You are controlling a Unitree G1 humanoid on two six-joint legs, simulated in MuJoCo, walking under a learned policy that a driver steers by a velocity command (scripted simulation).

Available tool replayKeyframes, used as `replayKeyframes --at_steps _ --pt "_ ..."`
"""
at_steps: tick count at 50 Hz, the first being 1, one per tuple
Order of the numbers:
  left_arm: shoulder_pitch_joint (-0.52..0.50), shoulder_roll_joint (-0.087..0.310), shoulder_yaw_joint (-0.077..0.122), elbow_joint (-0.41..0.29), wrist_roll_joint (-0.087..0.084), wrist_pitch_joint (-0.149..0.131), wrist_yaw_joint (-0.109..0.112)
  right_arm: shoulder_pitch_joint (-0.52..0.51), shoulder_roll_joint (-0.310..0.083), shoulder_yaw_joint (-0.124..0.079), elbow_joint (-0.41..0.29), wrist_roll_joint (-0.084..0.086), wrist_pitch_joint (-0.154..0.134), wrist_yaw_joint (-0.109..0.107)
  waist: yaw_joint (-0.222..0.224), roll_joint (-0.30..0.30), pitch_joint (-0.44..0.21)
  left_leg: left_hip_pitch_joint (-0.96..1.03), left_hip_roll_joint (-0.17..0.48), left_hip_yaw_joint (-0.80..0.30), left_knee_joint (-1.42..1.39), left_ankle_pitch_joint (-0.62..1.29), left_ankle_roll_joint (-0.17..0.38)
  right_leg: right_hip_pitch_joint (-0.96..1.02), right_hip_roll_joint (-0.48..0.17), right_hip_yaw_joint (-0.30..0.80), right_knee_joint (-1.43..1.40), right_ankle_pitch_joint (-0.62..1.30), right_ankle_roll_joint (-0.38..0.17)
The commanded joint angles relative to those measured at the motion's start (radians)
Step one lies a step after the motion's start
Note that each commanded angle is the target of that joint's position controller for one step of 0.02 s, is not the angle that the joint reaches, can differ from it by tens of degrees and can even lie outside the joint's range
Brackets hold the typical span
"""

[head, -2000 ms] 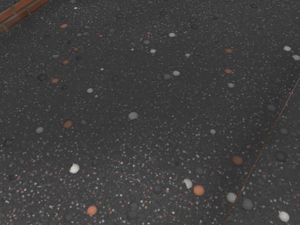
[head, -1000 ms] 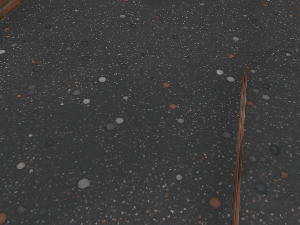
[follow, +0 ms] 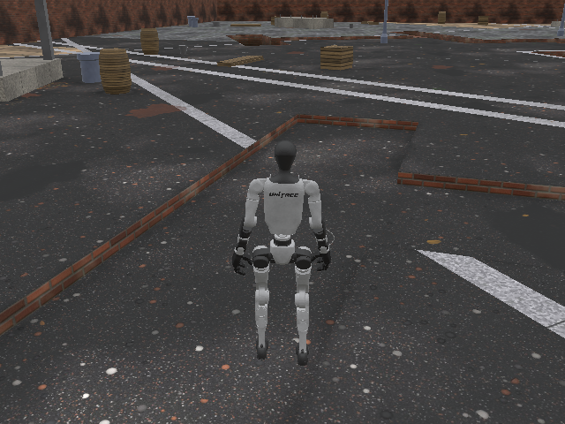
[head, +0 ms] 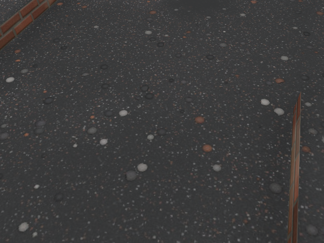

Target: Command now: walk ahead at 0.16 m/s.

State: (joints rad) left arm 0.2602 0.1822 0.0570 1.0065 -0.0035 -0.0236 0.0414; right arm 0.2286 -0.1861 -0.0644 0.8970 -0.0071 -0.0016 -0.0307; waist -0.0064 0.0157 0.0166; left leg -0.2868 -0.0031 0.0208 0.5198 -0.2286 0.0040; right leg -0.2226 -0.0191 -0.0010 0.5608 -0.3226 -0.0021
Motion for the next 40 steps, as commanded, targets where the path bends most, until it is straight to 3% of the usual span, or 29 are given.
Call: replayKeyframes --at_steps 1,3,5,7,8,10,11,12,13,14,15,16,17,19,22,24,27,32,34,35,36,37,38,39,40 --pt "0.122 0.183 0.047 -0.005 -0.020 -0.016 0.002 -0.046 -0.079 -0.024 -0.053 0.021 -0.024 -0.002 0.058 -0.150 0.055 -0.128 -0.046 0.060 0.129 -0.230 0.022 -0.002 -0.164 0.237 -0.275 -0.389 -0.145" --pt "0.134 0.219 0.060 -0.009 -0.026 -0.037 0.003 -0.108 -0.071 -0.022 -0.078 0.036 -0.052 0.009 0.081 -0.197 0.131 -0.293 0.007 0.018 0.269 -0.209 0.050 0.053 -0.319 0.447 -0.353 -0.379 -0.244" --pt "0.140 0.201 0.058 -0.006 -0.022 -0.060 0.000 -0.132 -0.084 -0.026 -0.090 0.039 -0.074 0.020 0.086 -0.177 0.132 -0.423 0.060 -0.033 0.352 -0.288 0.072 0.167 -0.359 0.474 -0.338 -0.172 -0.264" --pt "0.109 0.190 0.056 -0.011 -0.033 -0.064 -0.008 -0.137 -0.088 -0.027 -0.088 0.042 -0.087 0.032 0.070 -0.138 0.101 -0.375 0.078 -0.025 0.240 -0.253 0.078 0.202 -0.318 0.370 -0.316 -0.026 -0.222" --pt "0.081 0.199 0.059 -0.015 -0.036 -0.059 -0.013 -0.114 -0.080 -0.026 -0.073 0.043 -0.089 0.036 0.052 -0.135 0.085 -0.263 0.056 0.009 0.158 -0.179 0.074 0.151 -0.275 0.298 -0.312 0.000 -0.200" --pt "0.009 0.221 0.063 -0.025 -0.040 -0.047 -0.022 0.025 -0.073 -0.034 -0.008 0.036 -0.086 0.040 -0.028 -0.134 0.049 0.105 -0.035 0.104 0.017 0.042 0.055 -0.064 -0.186 0.158 -0.261 0.055 -0.160" --pt "0.003 0.210 0.058 -0.025 -0.031 -0.049 -0.023 0.133 -0.102 -0.053 0.032 0.034 -0.077 0.035 -0.076 -0.109 0.006 0.273 -0.072 0.119 0.014 0.055 0.053 -0.139 -0.150 0.115 -0.179 0.153 -0.139" --pt "-0.020 0.168 0.045 -0.027 -0.023 -0.054 -0.025 0.270 -0.147 -0.074 0.062 0.036 -0.074 0.028 -0.147 -0.018 -0.047 0.438 0.004 0.003 -0.031 0.010 0.087 -0.237 -0.095 0.033 0.045 0.224 -0.089" --pt "-0.033 0.077 0.018 -0.064 0.000 -0.066 -0.026 0.365 -0.263 -0.092 0.062 0.029 -0.073 0.019 -0.154 0.303 -0.104 0.545 0.282 -0.442 -0.208 -0.055 0.201 -0.414 0.004 -0.066 0.451 -0.019 -0.011" --pt "-0.024 0.092 0.024 -0.082 -0.025 -0.084 -0.027 0.364 -0.230 -0.068 0.065 0.012 -0.087 0.036 -0.122 0.312 -0.135 0.527 0.400 -0.775 -0.343 -0.187 0.313 -0.531 0.054 0.063 0.647 -0.236 -0.020" --pt "-0.052 0.141 0.034 -0.091 -0.052 -0.095 -0.032 0.247 -0.185 -0.048 0.036 0.012 -0.097 0.040 -0.078 0.181 -0.013 0.457 0.397 -0.688 -0.330 -0.255 0.298 -0.627 -0.026 0.095 0.729 -0.189 -0.050" --pt "-0.075 0.157 0.035 -0.092 -0.057 -0.100 -0.036 0.168 -0.144 -0.034 0.011 0.013 -0.104 0.045 -0.060 0.106 0.036 0.395 0.344 -0.550 -0.332 -0.213 0.256 -0.630 -0.070 0.087 0.716 -0.081 -0.075" --pt "-0.079 0.146 0.035 -0.082 -0.046 -0.099 -0.033 0.120 -0.144 -0.027 -0.002 0.011 -0.105 0.049 -0.038 0.045 0.050 0.337 0.301 -0.445 -0.345 -0.114 0.223 -0.597 -0.099 0.077 0.664 0.008 -0.083" --pt "-0.073 0.142 0.041 -0.077 -0.027 -0.088 -0.036 0.128 -0.123 -0.014 0.008 0.007 -0.102 0.046 -0.017 0.057 0.050 0.290 0.243 -0.299 -0.364 0.100 0.183 -0.528 -0.125 0.060 0.558 0.110 -0.075" --pt "-0.130 0.109 0.033 -0.099 -0.014 -0.073 -0.043 0.195 -0.145 -0.013 0.036 0.006 -0.097 0.032 -0.019 0.042 0.050 0.300 0.225 -0.203 -0.370 0.334 0.189 -0.558 -0.113 0.022 0.438 0.189 -0.038" --pt "-0.219 0.091 0.023 -0.136 -0.009 -0.071 -0.048 0.193 -0.162 -0.014 0.039 0.005 -0.092 0.021 -0.027 0.032 0.068 0.272 0.214 -0.146 -0.388 0.354 0.184 -0.560 -0.100 0.010 0.293 0.274 -0.018" --pt "-0.329 0.076 0.005 -0.170 -0.018 -0.071 -0.066 0.200 -0.170 -0.015 0.047 0.002 -0.095 0.014 -0.054 0.053 0.093 0.204 0.188 -0.050 -0.437 0.282 0.164 -0.458 -0.064 -0.033 0.104 0.429 -0.023" --pt "-0.426 0.101 -0.004 -0.225 -0.028 -0.069 -0.097 0.227 -0.171 -0.023 0.078 0.013 -0.093 0.014 -0.056 0.041 0.121 0.353 0.247 0.031 -0.412 0.358 0.148 -0.454 -0.036 -0.023 -0.009 0.407 -0.081" --pt "-0.398 0.131 0.007 -0.233 -0.026 -0.072 -0.110 0.201 -0.195 -0.031 0.065 0.009 -0.083 0.011 -0.024 0.068 0.070 0.424 0.259 0.067 -0.308 0.663 0.128 -0.380 0.008 -0.062 -0.007 0.321 -0.116" --pt "-0.348 0.155 0.020 -0.227 -0.025 -0.070 -0.111 0.194 -0.210 -0.035 0.058 0.005 -0.075 0.007 0.005 0.094 0.019 0.454 0.260 0.081 -0.215 0.857 0.116 -0.308 0.043 -0.088 0.010 0.268 -0.134" --pt "-0.230 0.193 0.041 -0.202 -0.025 -0.066 -0.111 0.180 -0.221 -0.037 0.049 0.000 -0.064 0.004 0.066 0.114 -0.051 0.452 0.246 0.105 -0.048 0.999 0.098 -0.173 0.086 -0.113 0.010 0.233 -0.155" --pt "-0.068 0.241 0.069 -0.161 -0.026 -0.059 -0.102 0.170 -0.221 -0.034 0.036 -0.002 -0.057 -0.001 0.140 0.097 -0.130 0.335 0.212 0.129 0.179 0.982 0.064 0.066 0.099 -0.092 -0.015 0.256 -0.184" --pt "0.095 0.325 0.092 -0.142 -0.018 -0.050 -0.084 0.183 -0.194 -0.019 0.004 -0.021 -0.064 -0.004 0.170 -0.063 -0.255 0.049 0.151 0.133 0.528 0.581 0.026 0.385 -0.101 0.232 0.003 0.248 -0.258" --pt "0.108 0.341 0.088 -0.152 -0.025 -0.051 -0.086 0.270 -0.062 0.024 -0.013 -0.004 -0.098 0.020 0.079 -0.284 -0.392 -0.333 -0.077 0.002 0.899 -0.290 -0.037 0.666 -0.338 0.823 -0.200 0.003 -0.464" --pt "0.093 0.273 0.069 -0.146 -0.017 -0.053 -0.085 0.173 -0.151 0.007 -0.034 0.031 -0.142 0.030 0.122 -0.168 -0.356 -0.446 -0.024 -0.159 0.963 -0.274 0.005 0.643 -0.295 0.816 -0.277 -0.058 -0.402"
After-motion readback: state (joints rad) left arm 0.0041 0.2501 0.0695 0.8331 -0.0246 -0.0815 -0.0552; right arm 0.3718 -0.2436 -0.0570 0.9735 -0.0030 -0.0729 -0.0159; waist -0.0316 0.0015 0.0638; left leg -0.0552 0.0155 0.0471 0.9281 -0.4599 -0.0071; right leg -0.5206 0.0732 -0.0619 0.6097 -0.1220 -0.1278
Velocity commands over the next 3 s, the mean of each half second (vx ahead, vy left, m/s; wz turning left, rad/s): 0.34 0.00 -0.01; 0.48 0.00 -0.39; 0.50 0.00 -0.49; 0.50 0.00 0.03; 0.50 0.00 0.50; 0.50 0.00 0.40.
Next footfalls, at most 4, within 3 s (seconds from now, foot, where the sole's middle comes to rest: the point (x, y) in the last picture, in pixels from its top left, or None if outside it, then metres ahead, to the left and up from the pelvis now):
0.24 left None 0.15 0.14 -0.77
0.74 right None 0.52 -0.08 -0.77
1.24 left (162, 178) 0.83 0.05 -0.77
1.72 right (234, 160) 0.92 -0.30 -0.77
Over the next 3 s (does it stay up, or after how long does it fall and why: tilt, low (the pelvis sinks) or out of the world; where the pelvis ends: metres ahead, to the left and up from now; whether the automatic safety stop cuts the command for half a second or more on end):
stays up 1.50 -0.34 0.01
